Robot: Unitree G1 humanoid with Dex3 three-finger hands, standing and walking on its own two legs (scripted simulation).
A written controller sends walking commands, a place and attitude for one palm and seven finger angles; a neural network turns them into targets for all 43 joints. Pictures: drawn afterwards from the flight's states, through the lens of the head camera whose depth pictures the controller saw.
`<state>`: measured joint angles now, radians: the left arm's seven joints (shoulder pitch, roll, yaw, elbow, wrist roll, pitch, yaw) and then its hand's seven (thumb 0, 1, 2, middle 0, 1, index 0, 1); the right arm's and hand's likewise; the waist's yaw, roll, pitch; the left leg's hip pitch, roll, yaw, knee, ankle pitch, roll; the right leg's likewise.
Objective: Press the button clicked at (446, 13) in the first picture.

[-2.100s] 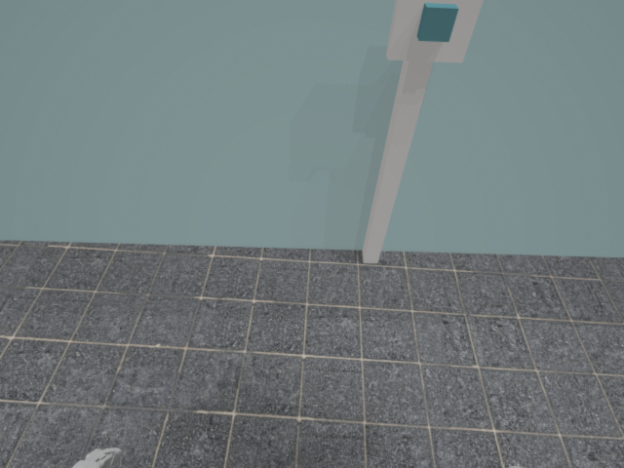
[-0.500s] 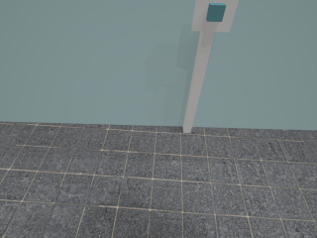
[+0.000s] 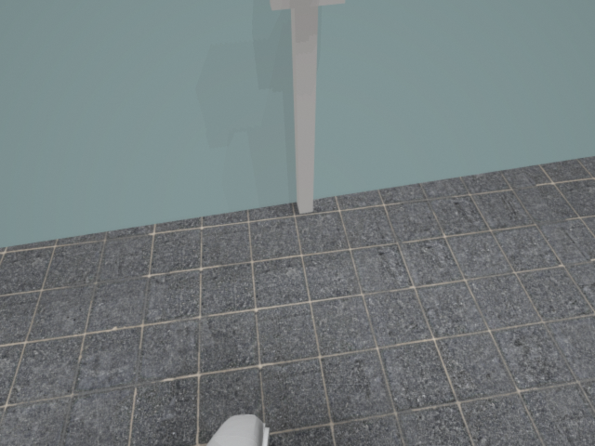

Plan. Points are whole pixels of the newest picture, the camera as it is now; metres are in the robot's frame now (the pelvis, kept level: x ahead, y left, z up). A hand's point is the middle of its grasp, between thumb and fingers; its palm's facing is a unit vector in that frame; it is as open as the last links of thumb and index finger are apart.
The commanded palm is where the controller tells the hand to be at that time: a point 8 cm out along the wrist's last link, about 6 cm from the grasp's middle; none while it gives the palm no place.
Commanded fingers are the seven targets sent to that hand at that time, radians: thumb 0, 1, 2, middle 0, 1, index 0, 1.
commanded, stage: walk to a spot facing it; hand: left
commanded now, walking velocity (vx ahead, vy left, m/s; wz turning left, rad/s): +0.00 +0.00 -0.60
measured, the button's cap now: out of the picture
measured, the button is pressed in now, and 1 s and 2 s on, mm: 0 0 0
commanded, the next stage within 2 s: turn to face it in 1.88 s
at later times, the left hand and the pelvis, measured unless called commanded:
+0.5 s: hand out of the picture +0.12 +0.26 -0.16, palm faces -0.24 -0.95 -0.21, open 7.4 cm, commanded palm none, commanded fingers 0.00 0.90 0.90 -0.20 -0.30 -0.20 -0.30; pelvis -0.03 +0.07 +0.01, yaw -18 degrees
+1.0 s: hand (206, 426) +0.16 +0.16 -0.16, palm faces -0.56 -0.81 -0.20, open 7.4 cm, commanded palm none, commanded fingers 0.00 0.90 0.90 -0.20 -0.30 -0.20 -0.30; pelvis +0.01 +0.03 +0.01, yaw -36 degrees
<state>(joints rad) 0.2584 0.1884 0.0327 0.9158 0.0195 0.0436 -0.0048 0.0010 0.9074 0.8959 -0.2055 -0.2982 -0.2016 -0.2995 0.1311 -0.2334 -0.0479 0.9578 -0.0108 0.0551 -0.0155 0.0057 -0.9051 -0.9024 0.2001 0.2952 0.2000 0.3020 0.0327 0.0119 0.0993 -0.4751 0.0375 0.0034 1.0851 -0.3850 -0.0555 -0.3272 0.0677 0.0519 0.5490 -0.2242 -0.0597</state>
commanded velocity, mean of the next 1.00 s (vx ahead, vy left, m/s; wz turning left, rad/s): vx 0.13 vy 0.00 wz -0.59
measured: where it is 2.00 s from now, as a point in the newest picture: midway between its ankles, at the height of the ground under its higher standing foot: (398, 406)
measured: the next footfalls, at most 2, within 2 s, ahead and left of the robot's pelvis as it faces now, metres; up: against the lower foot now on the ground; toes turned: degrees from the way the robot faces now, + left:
left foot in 0.26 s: +0.02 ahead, +0.16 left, +0.00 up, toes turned -10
right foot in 0.74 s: -0.07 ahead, -0.08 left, +0.00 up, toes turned -33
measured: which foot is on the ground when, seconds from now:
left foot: up 0.00-0.24, down 0.26-0.72, up 0.74-1.00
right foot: down 0.00-0.26, up 0.28-0.72, down 0.74-1.00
